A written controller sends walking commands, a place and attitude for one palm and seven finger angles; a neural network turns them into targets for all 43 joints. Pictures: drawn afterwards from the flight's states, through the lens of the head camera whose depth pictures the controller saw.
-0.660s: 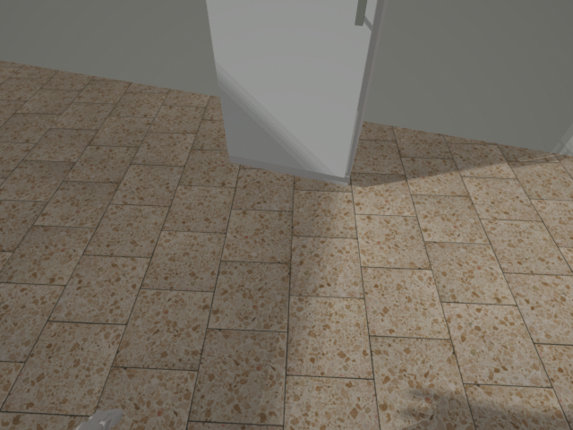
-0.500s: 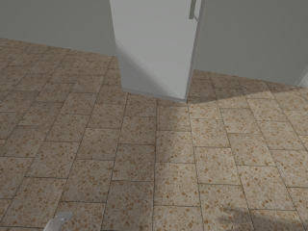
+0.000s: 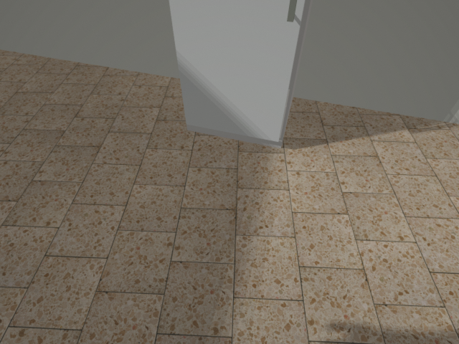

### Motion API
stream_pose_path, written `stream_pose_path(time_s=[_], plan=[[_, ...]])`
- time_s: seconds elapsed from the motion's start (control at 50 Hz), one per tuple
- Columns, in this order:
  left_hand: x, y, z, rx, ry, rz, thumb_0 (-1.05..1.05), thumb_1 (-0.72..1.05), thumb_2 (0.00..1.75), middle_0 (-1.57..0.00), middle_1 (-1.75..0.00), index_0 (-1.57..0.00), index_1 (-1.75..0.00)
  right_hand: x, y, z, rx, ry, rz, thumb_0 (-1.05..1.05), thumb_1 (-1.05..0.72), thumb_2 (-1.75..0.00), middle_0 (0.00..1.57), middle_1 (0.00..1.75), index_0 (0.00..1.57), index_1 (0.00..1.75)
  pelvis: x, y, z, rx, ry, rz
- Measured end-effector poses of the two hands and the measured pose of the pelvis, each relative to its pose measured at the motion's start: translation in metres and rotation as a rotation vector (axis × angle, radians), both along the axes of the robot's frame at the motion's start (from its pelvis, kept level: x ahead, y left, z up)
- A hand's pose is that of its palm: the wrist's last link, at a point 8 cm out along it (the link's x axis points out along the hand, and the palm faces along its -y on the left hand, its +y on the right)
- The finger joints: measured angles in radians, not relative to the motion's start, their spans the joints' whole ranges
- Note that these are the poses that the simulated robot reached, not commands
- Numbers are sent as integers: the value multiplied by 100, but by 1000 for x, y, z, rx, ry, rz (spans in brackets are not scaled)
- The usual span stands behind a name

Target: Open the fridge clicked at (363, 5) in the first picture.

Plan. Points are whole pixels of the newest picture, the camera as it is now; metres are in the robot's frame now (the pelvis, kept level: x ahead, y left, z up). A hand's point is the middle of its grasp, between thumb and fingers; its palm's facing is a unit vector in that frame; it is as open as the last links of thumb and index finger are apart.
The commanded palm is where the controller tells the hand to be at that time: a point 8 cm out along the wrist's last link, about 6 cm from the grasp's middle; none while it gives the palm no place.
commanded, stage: stand and wait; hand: right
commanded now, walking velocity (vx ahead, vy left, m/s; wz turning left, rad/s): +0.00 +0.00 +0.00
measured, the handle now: out of the picture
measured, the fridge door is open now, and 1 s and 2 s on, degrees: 0 0 0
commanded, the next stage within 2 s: look at it before walking up in 0.16 s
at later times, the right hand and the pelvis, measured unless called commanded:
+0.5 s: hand out of the picture +0.07 -0.24 -0.16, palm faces -0.03 +0.95 -0.32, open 7.4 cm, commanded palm none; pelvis -0.01 +0.00 +0.00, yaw +0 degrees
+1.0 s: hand out of the picture +0.06 -0.23 -0.16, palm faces -0.03 +0.95 -0.31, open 7.4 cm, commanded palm none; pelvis +0.00 +0.00 +0.00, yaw +1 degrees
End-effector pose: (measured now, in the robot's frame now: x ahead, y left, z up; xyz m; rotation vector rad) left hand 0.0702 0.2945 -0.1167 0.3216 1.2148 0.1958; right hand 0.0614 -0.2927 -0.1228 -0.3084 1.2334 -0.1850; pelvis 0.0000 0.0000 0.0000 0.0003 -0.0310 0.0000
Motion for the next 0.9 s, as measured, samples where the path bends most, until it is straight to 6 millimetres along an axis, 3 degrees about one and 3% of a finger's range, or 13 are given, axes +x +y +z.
stream_pose_path(time_s=[0.38,0.9], plan=[[-3,-2,0,-18,-17,4,0,90,90,-20,-30,-21,-30,10,6,4,4,-38,21,0,-90,-90,20,30,20,30,-6,2,2,-2,-1,5],[-2,1,1,-11,-5,3,0,90,90,-20,-30,-21,-30,-2,6,3,3,-3,6,0,-90,-90,20,30,20,30,-4,4,3,-1,-1,5]])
